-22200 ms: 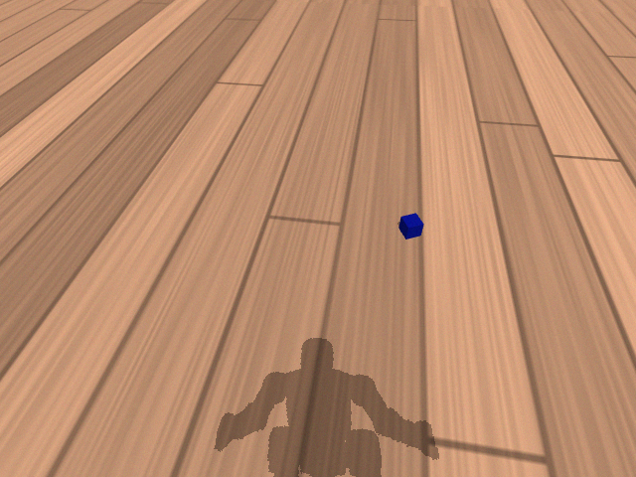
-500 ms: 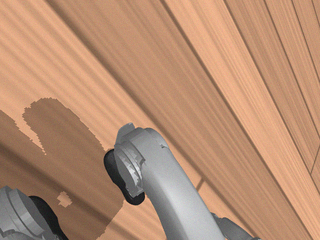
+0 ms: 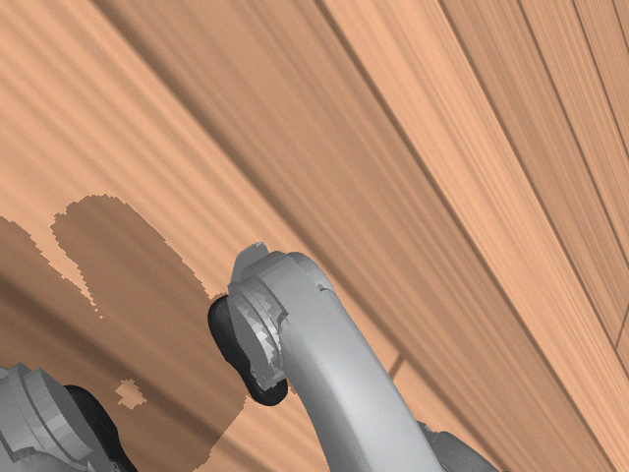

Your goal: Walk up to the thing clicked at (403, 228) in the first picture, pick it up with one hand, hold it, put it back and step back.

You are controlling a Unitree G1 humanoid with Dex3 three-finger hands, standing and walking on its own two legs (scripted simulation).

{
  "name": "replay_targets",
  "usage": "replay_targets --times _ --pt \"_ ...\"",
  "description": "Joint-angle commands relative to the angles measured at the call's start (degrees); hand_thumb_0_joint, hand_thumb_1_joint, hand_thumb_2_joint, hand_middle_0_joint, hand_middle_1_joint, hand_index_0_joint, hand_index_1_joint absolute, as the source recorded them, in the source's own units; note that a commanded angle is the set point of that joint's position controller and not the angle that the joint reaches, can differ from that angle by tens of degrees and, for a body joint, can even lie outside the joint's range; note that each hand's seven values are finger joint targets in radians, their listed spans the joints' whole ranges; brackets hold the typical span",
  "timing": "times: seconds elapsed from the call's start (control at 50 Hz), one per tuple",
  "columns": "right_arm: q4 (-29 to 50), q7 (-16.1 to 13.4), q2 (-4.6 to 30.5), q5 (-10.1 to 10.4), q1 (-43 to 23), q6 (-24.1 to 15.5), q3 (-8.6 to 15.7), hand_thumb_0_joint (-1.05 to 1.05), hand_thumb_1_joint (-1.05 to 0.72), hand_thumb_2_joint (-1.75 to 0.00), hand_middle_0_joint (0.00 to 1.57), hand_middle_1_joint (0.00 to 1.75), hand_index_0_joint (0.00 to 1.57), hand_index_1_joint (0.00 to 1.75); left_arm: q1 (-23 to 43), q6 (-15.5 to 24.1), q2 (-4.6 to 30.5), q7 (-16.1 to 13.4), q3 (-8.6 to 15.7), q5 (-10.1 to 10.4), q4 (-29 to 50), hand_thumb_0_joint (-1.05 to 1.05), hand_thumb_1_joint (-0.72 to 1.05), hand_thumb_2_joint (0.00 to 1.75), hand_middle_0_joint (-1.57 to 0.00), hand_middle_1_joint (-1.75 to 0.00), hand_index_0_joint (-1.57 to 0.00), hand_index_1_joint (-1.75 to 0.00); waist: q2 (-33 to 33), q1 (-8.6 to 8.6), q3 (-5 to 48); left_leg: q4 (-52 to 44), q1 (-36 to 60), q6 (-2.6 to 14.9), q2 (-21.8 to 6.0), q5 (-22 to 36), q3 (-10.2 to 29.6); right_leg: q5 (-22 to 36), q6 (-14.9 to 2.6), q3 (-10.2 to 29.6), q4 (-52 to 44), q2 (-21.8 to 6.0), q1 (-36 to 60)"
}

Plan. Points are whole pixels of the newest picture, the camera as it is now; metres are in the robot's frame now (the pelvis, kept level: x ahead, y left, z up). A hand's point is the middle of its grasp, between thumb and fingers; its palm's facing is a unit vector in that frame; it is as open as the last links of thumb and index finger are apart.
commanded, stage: close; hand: left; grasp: from above
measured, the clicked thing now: out of the picture +0.49 +0.36 -0.30
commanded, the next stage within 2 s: none
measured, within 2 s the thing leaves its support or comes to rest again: neither
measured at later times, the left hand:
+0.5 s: hand out of the picture +0.47 +0.35 -0.27, palm faces -0.24 -0.36 -0.90, open 10.8 cm
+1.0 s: hand out of the picture +0.47 +0.35 -0.27, palm faces -0.25 -0.35 -0.90, open 10.3 cm
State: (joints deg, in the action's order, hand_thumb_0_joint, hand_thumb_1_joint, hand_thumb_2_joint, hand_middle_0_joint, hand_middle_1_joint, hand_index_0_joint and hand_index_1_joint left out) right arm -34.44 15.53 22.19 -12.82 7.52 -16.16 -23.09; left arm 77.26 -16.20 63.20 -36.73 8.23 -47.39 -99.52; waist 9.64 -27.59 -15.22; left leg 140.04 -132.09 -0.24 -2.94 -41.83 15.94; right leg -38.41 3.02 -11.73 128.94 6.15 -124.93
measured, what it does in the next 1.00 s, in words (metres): stands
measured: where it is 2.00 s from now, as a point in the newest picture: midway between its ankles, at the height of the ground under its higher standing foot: (189, 414)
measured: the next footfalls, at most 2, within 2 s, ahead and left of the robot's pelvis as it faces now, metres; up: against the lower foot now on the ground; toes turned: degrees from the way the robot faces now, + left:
none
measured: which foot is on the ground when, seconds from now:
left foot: down 0.00-1.00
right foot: down 0.00-1.00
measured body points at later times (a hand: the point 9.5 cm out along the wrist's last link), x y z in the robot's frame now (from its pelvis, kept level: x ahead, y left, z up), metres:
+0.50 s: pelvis +0.00 +0.00 +0.00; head +0.32 +0.12 +0.28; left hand +0.48 +0.36 -0.22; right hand +0.02 -0.24 -0.04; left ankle +0.06 +0.13 -0.31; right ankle +0.11 -0.11 -0.31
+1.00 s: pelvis +0.00 +0.00 +0.00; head +0.32 +0.12 +0.29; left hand +0.49 +0.36 -0.22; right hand +0.01 -0.24 -0.04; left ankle +0.06 +0.13 -0.31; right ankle +0.11 -0.11 -0.31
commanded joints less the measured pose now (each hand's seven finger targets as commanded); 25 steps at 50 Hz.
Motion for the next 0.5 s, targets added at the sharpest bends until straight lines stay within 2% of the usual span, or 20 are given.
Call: replay_targets --times 0.0,0.04,0.08,0.14,0.18,0.2,0.28,0.38,0.46,0.48 --pt "-3.08 -0.17 19.14 0.23 14.37 -0.09 4.46 0.0 -0.9 -0.9 0.2 0.3 0.2 0.3 12.55 0.29 9.35 -2.23 -1.36 -0.65 5.17 0.0 0.0 0.56 -0.48 -0.71 -0.5 -0.69 -34.15 -4.77 38.7 -13.01 28.06 0.59 -3.1 16.83 -3.89 19.22 -3.31 -4.27 -11.71 1.61 26.09" --pt "-3.48 -0.07 18.9 0.2 14.84 0.02 4.0 0.0 -0.89 -0.9 0.2 0.3 0.2 0.3 12.8 0.2 9.73 -1.83 -1.02 -0.52 6.05 0.0 0.02 0.54 -0.49 -0.7 -0.51 -0.67 -34.55 -5.11 38.95 -12.99 28.13 0.63 -3.07 17.97 -4.09 20.06 -3.21 -4.08 -11.59 1.29 26.79" --pt "-3.55 -0.19 18.88 0.14 14.48 -0.07 4.16 0.0 -0.9 -0.9 0.2 0.3 0.2 0.3 13.14 0.26 10.76 -1.86 -0.56 -0.57 5.94 0.0 0.03 0.54 -0.49 -0.7 -0.52 -0.67 -34.8 -4.57 38.97 -13.14 27.78 0.6 -2.92 17.46 -4.22 19.57 -3.29 -4.17 -11.43 1.53 26.85" --pt "-3.82 -0.22 18.72 0.35 14.26 -0.16 4.04 0.0 -0.9 -0.9 0.2 0.3 0.2 0.3 13.58 0.24 10.21 -1.8 -0.88 -0.93 5.19 0.0 0.04 0.53 -0.51 -0.69 -0.53 -0.66 -35.94 -4.69 37.71 -13.79 28.76 0.28 -2.99 16.59 -3.58 18.07 -3.72 -4.72 -11.01 1.35 24.54" --pt "-3.77 -0.33 18.82 0.33 14.13 -0.07 4.09 0.0 -0.89 -0.9 0.2 0.3 0.2 0.3 13.56 0.24 9.35 -1.68 -1.44 -1.23 4.64 0.0 0.05 0.53 -0.52 -0.67 -0.54 -0.64 -35.73 -5.14 37.51 -13.89 28.86 0.26 -3.08 16.52 -3.24 18.02 -3.76 -4.89 -10.92 1.31 23.97" --pt "-3.03 -0.35 18.93 0.4 14.35 -0.02 4.2 0.0 -0.89 -0.9 0.2 0.3 0.2 0.3 13.68 0.35 10.05 -1.62 -1.19 -1.42 6.61 0.0 0.07 0.52 -0.53 -0.67 -0.56 -0.64 -36.18 -4.81 38.87 -13.53 30.14 0.33 -3.23 17.39 -3.55 18.97 -3.71 -4.48 -11.03 1.55 25.35" --pt "-3.92 -0.42 18.69 0.45 14.79 0.05 4.16 0.0 -0.89 -0.9 0.2 0.3 0.2 0.3 12.94 0.17 9.32 -1.26 -1.59 -1.84 6.12 0.0 0.08 0.49 -0.54 -0.65 -0.56 -0.62 -35.81 -5.06 38.16 -13.39 29.72 0.43 -3.14 17.96 -3.54 19.27 -3.63 -4.27 -10.98 1.31 24.26" --pt "-4.22 -0.55 18.82 0.2 14.5 -0.21 4.63 0.0 -0.89 -0.9 0.2 0.3 0.2 0.3 13.08 0.46 9.79 -1.34 -1.19 -1.58 4.47 0.0 0.1 0.49 -0.55 -0.66 -0.58 -0.63 -34.04 -4.98 37.91 -13.7 27.49 0.5 -2.79 15.43 -3.73 17.43 -3.64 -4.74 -11.15 1.51 25.05" --pt "-3.48 -0.58 18.8 0.19 14.51 -0.14 4.45 0.0 -0.89 -0.9 0.2 0.3 0.2 0.3 13.77 0.66 9.87 -1.51 -1.28 -1.48 5.65 0.0 0.14 0.48 -0.59 -0.62 -0.61 -0.59 -35.32 -5.2 38.13 -13.78 28.41 0.47 -2.9 16.32 -3.74 18.34 -3.56 -4.47 -11.28 1.45 25.41" --pt "-3.86 -0.65 18.74 0.34 14.46 -0.09 4.44 0.0 -0.89 -0.9 0.2 0.3 0.2 0.3 13.15 0.55 9.15 -1.46 -1.64 -1.59 3.93 0.0 0.15 0.48 -0.59 -0.63 -0.61 -0.6 -34.03 -5.13 37.93 -13.49 27.95 0.58 -3.09 16.28 -3.61 18.42 -3.42 -4.59 -11.56 1.38 25.02"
